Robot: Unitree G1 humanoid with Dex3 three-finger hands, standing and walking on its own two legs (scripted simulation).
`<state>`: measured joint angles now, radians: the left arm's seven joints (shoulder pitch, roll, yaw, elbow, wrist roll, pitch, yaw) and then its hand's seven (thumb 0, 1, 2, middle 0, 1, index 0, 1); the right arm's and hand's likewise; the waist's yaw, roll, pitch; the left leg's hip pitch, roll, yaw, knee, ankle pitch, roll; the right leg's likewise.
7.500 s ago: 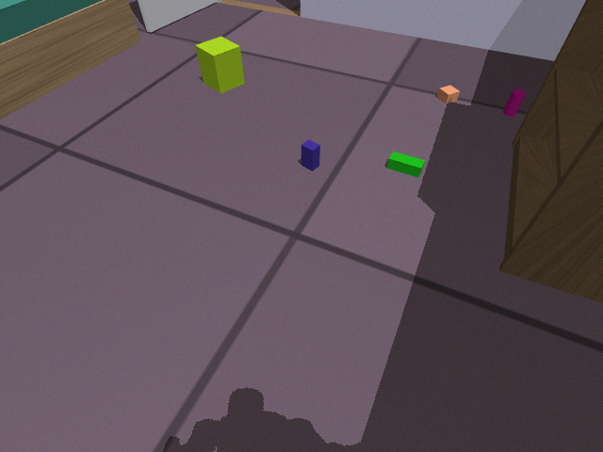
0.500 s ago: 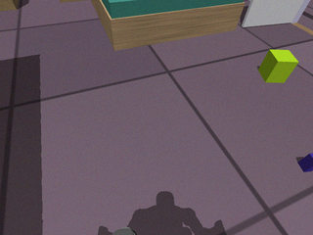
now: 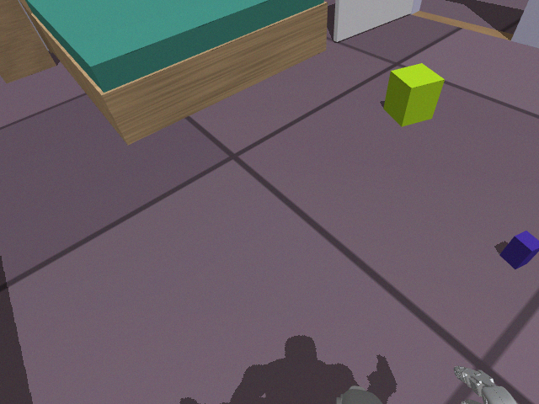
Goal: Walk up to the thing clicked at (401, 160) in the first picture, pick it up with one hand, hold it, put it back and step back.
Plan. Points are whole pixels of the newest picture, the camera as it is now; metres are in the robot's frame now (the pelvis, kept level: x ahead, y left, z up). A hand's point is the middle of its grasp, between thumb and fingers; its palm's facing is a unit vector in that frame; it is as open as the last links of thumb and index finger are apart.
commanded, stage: walk up
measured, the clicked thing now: out of the picture +0.51 -1.32 -0.73
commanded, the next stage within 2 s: none
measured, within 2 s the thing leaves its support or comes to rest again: neither
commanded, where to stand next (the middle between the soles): +0.22 +0.05 m, yaw -88 degrees
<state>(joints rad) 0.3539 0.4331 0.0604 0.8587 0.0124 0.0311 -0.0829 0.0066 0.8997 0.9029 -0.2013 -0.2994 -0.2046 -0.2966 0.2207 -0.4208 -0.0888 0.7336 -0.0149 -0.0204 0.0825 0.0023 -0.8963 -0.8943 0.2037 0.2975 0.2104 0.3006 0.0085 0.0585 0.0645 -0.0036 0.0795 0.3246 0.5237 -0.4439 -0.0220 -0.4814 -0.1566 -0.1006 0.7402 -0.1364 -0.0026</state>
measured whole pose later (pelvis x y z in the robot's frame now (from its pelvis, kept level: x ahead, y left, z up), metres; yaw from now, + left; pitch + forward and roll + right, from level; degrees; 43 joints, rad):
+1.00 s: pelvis +0.16 +0.19 +0.00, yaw -55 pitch -2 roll -1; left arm 0.30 0.45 0.07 0.74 0.02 0.08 -0.10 0.01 0.90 0.90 -0.20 -0.30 -0.20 -0.30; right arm 0.25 -0.48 -0.10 0.77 -0.03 -0.01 0.02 0.00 -0.90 -0.89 0.20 0.30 0.21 0.30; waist -0.04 0.04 0.10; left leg -0.42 0.24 0.37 0.61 -0.15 0.06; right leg -0.34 -0.07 -0.05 0.82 -0.46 -0.03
